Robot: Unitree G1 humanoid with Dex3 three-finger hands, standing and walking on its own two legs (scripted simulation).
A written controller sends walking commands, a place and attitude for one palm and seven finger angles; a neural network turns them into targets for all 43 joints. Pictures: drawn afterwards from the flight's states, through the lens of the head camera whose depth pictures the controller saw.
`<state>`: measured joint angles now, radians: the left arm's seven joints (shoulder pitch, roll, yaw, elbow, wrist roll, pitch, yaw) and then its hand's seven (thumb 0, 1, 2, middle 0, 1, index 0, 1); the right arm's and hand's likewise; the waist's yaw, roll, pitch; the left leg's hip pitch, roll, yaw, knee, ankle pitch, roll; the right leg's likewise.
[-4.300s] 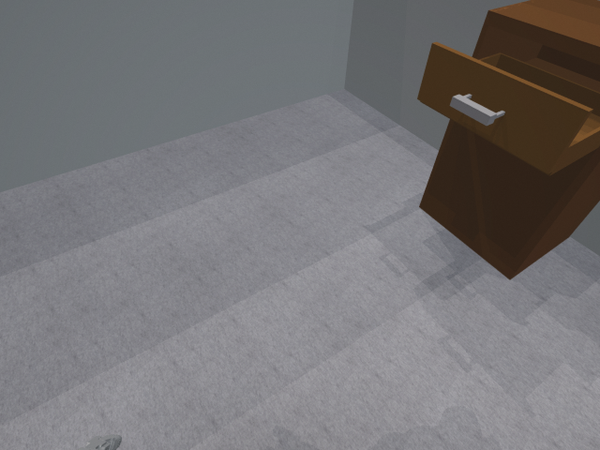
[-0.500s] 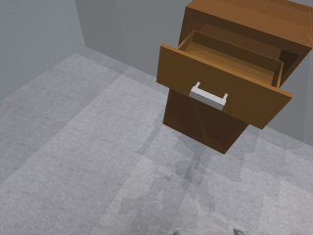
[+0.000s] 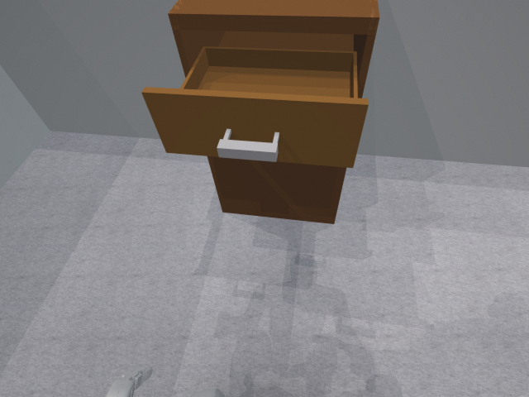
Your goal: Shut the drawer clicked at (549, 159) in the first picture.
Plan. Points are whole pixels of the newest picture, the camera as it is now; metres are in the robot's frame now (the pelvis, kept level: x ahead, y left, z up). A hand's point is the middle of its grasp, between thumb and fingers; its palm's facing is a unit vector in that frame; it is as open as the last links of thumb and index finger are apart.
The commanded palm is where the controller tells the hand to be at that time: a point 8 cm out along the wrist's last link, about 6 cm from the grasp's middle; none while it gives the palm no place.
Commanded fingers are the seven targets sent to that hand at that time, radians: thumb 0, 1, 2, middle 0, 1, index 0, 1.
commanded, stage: turn to face it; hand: left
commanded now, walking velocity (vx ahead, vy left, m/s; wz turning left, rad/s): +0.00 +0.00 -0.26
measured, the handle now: (250, 142) +0.61 +0.05 -0.01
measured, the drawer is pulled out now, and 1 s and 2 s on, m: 0.27 0.27 0.27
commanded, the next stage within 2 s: take the last steps up to it in 0.08 s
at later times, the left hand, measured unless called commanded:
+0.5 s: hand out of the picture +0.09 +0.22 -0.16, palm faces -0.07 -0.99 -0.16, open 7.4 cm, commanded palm none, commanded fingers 0.00 0.90 0.90 -0.20 -0.30 -0.20 -0.30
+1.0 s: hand (240, 306) +0.30 +0.07 -0.14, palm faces -0.09 -0.97 -0.22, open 7.2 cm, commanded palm none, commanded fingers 0.00 0.90 0.90 -0.20 -0.30 -0.20 -0.30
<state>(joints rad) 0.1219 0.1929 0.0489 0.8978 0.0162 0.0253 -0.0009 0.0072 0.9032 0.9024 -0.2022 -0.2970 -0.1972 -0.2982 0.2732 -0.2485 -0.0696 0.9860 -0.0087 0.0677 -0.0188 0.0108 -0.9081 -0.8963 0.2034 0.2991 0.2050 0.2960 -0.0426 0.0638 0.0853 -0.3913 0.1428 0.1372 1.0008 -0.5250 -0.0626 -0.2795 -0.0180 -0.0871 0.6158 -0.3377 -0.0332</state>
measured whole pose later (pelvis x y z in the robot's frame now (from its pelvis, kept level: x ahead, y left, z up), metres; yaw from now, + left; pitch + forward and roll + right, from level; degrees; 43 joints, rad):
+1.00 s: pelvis +0.17 -0.10 +0.01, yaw -8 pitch +0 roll +1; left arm 0.15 0.15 0.06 1.02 0.00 -0.08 0.02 -0.02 0.94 0.90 -0.21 -0.30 -0.20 -0.30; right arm 0.36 -0.15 -0.06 1.12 -0.02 0.00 -0.01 0.01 -0.91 -0.90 0.20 0.30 0.20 0.30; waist -0.03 0.03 0.04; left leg -0.44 0.12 0.07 1.18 -0.36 -0.02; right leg -0.23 -0.02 -0.20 0.48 -0.25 -0.07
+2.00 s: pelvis +0.22 -0.12 +0.00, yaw -6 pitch +0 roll +0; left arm 0.19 0.23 0.01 0.89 0.02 0.03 0.04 0.01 0.90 0.90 -0.20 -0.30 -0.20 -0.30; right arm 0.30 -0.21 -0.05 0.97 -0.03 0.03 0.01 0.01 -0.91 -0.90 0.20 0.30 0.20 0.30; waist -0.02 -0.01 0.03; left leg -0.27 -0.01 0.10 0.61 -0.33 0.06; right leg -0.29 -0.05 -0.03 0.65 -0.41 0.01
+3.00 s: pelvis +0.24 -0.12 +0.01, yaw -8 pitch -2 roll +0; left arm 0.29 0.14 -0.01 1.11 0.01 0.00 0.04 0.01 0.90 0.90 -0.20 -0.30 -0.20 -0.30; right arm 0.26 -0.14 -0.01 1.16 0.00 -0.01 -0.02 0.01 -0.91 -0.90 0.20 0.30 0.20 0.30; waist 0.00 -0.01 0.05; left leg -0.13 -0.03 0.12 0.41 -0.25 0.06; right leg -0.15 -0.05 -0.01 0.44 -0.25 0.04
